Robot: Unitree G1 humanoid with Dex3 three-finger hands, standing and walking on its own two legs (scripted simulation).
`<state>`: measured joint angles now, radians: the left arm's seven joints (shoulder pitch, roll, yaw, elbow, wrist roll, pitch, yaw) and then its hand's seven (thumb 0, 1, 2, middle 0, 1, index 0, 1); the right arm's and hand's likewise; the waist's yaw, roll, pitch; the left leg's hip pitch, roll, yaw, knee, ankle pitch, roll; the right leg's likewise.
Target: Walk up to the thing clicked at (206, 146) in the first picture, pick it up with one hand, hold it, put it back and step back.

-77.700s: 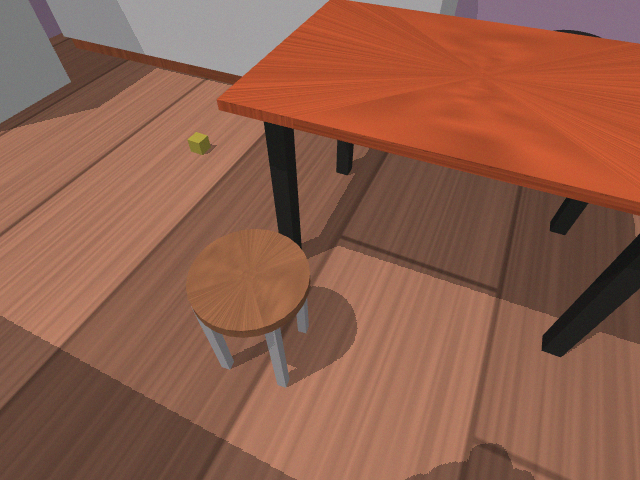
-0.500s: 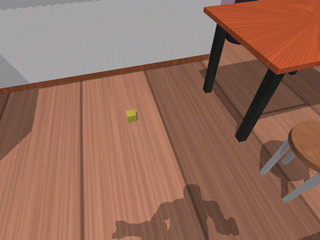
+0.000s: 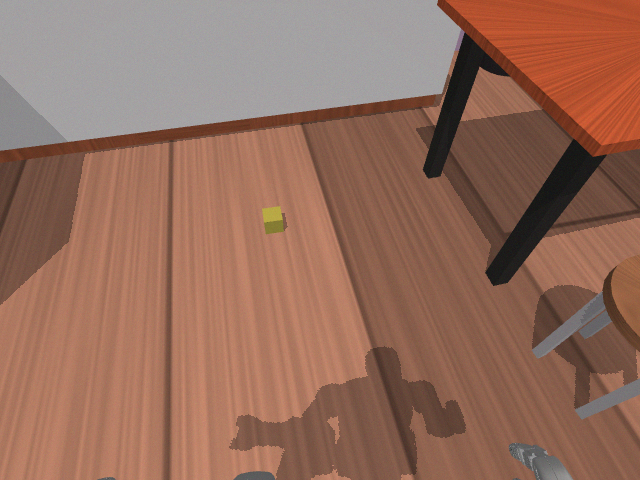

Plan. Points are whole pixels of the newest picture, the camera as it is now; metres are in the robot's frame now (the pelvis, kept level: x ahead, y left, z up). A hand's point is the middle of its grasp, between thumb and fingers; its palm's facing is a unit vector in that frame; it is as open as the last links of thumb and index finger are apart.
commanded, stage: step back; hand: left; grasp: from above
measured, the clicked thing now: (272, 220) +1.09 +0.19 -0.73
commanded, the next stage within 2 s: stand in 0.12 s
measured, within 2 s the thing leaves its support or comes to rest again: neither
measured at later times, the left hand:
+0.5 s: hand out of the picture +0.08 +0.26 -0.14, palm faces -0.04 -0.94 -0.33, open 7.4 cm
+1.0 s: hand out of the picture +0.06 +0.25 -0.14, palm faces -0.05 -0.94 -0.34, open 7.4 cm
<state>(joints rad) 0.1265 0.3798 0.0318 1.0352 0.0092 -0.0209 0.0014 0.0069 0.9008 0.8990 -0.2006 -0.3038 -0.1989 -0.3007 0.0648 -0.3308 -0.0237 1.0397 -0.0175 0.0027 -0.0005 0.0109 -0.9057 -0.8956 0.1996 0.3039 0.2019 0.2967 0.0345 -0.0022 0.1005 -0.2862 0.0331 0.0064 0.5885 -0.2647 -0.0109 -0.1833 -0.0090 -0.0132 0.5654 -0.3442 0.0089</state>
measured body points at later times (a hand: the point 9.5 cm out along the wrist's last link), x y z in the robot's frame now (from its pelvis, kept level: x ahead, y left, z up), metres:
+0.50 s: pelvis -0.01 +0.01 +0.02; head +0.00 +0.01 +0.47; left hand +0.09 +0.31 -0.12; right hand +0.08 -0.29 -0.11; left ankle +0.03 +0.13 -0.73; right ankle -0.02 -0.13 -0.73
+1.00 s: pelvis +0.00 +0.00 +0.02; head +0.01 +0.00 +0.47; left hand +0.07 +0.30 -0.12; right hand +0.06 -0.30 -0.12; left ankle +0.03 +0.13 -0.73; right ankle -0.02 -0.13 -0.73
